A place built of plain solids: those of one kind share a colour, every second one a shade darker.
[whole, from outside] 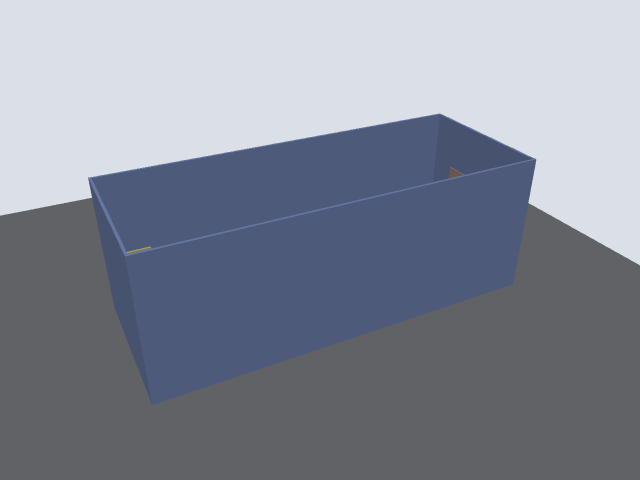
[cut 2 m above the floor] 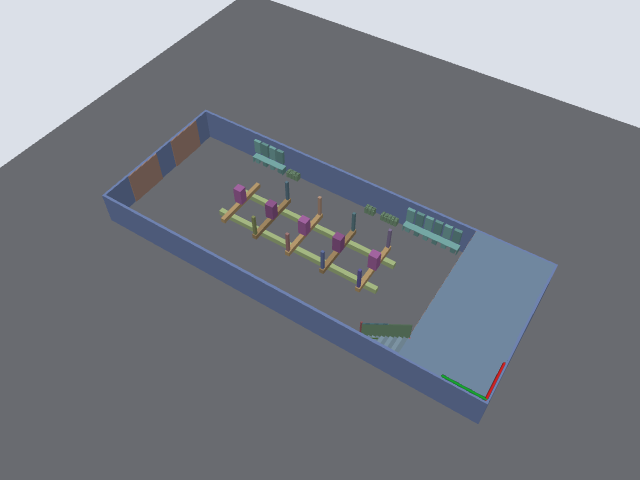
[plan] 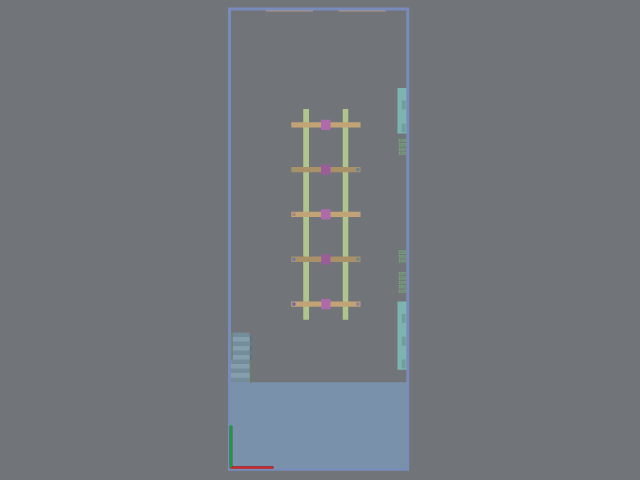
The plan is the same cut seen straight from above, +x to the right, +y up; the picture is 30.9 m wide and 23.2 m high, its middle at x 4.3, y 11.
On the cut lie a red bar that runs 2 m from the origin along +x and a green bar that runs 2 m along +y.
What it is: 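A boat hall 8.5 x 22.1 m, 8.3 m high; a lifeboat 12.7 m long and 4.6 m in beam on its cradle down the middle, its keel 1.66 m over the floor; a walk along either side; at the rear a crew gallery 4.1 m deep at 2.12 m over closed stores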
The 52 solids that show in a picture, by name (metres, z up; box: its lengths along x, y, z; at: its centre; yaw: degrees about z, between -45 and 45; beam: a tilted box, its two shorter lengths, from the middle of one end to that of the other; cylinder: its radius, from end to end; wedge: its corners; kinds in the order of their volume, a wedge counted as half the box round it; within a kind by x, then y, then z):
{
 "gal_1": {"box": [8.57, 4.18, 2.17], "at": [4.24, 2.04, 1.04]},
 "wall_1": {"box": [0.15, 22.39, 8.33], "at": [-0.07, 11.04, 4.12]},
 "wall_2": {"box": [8.77, 0.15, 8.33], "at": [4.24, -0.07, 4.12]},
 "wall_3": {"box": [8.77, 0.15, 8.33], "at": [4.24, 22.16, 4.12]},
 "wall_4": {"box": [0.15, 22.39, 8.33], "at": [8.54, 11.04, 4.12]},
 "stair_1": {"box": [0.95, 0.63, 2.0], "at": [0.42, 4.03, 0.95]},
 "stair_2": {"box": [0.95, 0.63, 1.82], "at": [0.42, 4.25, 0.86]},
 "stair_3": {"box": [0.95, 0.63, 1.64], "at": [0.42, 4.47, 0.77]},
 "stair_4": {"box": [0.95, 0.63, 1.47], "at": [0.42, 4.69, 0.68]},
 "stair_5": {"box": [0.95, 0.63, 1.29], "at": [0.42, 4.91, 0.59]},
 "stair_6": {"box": [0.95, 0.63, 1.11], "at": [0.42, 5.13, 0.51]},
 "stair_7": {"box": [0.95, 0.63, 0.94], "at": [0.42, 5.35, 0.42]},
 "stair_8": {"box": [0.95, 0.63, 0.76], "at": [0.42, 5.56, 0.33]},
 "stair_9": {"box": [0.95, 0.63, 0.58], "at": [0.42, 5.78, 0.24]},
 "stair_10": {"box": [0.95, 0.63, 0.4], "at": [0.42, 6.0, 0.15]},
 "stair_11": {"box": [0.95, 0.63, 0.23], "at": [0.42, 6.22, 0.06]},
 "beam_1": {"box": [0.28, 10.19, 0.39], "at": [3.63, 12.23, 0.14]},
 "beam_2": {"box": [0.28, 10.19, 0.39], "at": [5.53, 12.23, 0.14]},
 "cross_1": {"box": [3.35, 0.26, 0.3], "at": [4.58, 7.9, 0.49]},
 "cross_2": {"box": [3.35, 0.26, 0.3], "at": [4.58, 10.07, 0.49]},
 "cross_3": {"box": [3.35, 0.26, 0.3], "at": [4.58, 12.23, 0.49]},
 "cross_4": {"box": [3.35, 0.26, 0.3], "at": [4.58, 14.4, 0.49]},
 "cross_5": {"box": [3.35, 0.26, 0.3], "at": [4.58, 16.57, 0.49]},
 "sdoor_1": {"box": [2.28, 0.05, 5.25], "at": [2.82, 22.07, 2.58]},
 "sdoor_2": {"box": [2.28, 0.05, 5.25], "at": [6.34, 22.07, 2.58]},
 "keelblock_1": {"box": [0.46, 0.5, 1.02], "at": [4.58, 7.9, 1.15]},
 "keelblock_2": {"box": [0.46, 0.5, 1.02], "at": [4.58, 10.07, 1.15]},
 "keelblock_3": {"box": [0.46, 0.5, 1.02], "at": [4.58, 12.23, 1.15]},
 "keelblock_4": {"box": [0.46, 0.5, 1.02], "at": [4.58, 14.4, 1.15]},
 "keelblock_5": {"box": [0.46, 0.5, 1.02], "at": [4.58, 16.57, 1.15]},
 "kit_1": {"box": [0.42, 3.3, 0.04], "at": [8.26, 6.38, 0.43]},
 "kit_2": {"box": [0.42, 2.2, 0.04], "at": [8.26, 17.25, 0.43]},
 "kit_3": {"box": [0.19, 0.43, 0.9], "at": [8.35, 5.0, 1.17]},
 "kit_4": {"box": [0.19, 0.43, 0.9], "at": [8.35, 5.55, 1.17]},
 "kit_5": {"box": [0.19, 0.43, 0.9], "at": [8.35, 6.11, 1.17]},
 "kit_6": {"box": [0.19, 0.43, 0.9], "at": [8.35, 6.66, 1.17]},
 "kit_7": {"box": [0.19, 0.43, 0.9], "at": [8.35, 7.21, 1.17]},
 "kit_8": {"box": [0.19, 0.43, 0.9], "at": [8.35, 7.75, 1.17]},
 "kit_9": {"box": [0.19, 0.43, 0.9], "at": [8.35, 16.42, 1.17]},
 "kit_10": {"box": [0.19, 0.43, 0.9], "at": [8.35, 16.97, 1.17]},
 "kit_11": {"box": [0.19, 0.43, 0.9], "at": [8.35, 17.52, 1.17]},
 "kit_12": {"box": [0.19, 0.43, 0.9], "at": [8.35, 18.07, 1.17]},
 "screen_1": {"box": [0.12, 2.21, 2.15], "at": [1.25, 1.1, 3.15]},
 "stair_guard_panel_1": {"wedge": [[0.92, 4.08, 1.97], [0.92, 4.08, 3.06], [0.92, 6.54, -0.02], [0.92, 6.54, 1.07], [0.97, 4.08, 1.97], [0.97, 4.08, 3.06], [0.97, 6.54, -0.02], [0.97, 6.54, 1.07]]},
 "shore3e_1": {"box": [0.16, 0.16, 1.79], "at": [6.13, 14.4, 1.53]},
 "shore3w_1": {"box": [0.16, 0.16, 1.79], "at": [3.04, 14.4, 1.53]},
 "shore0e_1": {"box": [0.16, 0.16, 1.58], "at": [6.13, 7.9, 1.43]},
 "shore0w_1": {"box": [0.16, 0.16, 1.58], "at": [3.04, 7.9, 1.43]},
 "shore2e_1": {"box": [0.16, 0.16, 1.57], "at": [6.13, 12.23, 1.43]},
 "shore2w_1": {"box": [0.16, 0.16, 1.57], "at": [3.04, 12.23, 1.43]},
 "shore1e_1": {"box": [0.16, 0.16, 1.57], "at": [6.13, 10.07, 1.42]},
 "shore1w_1": {"box": [0.16, 0.16, 1.57], "at": [3.04, 10.07, 1.42]}
}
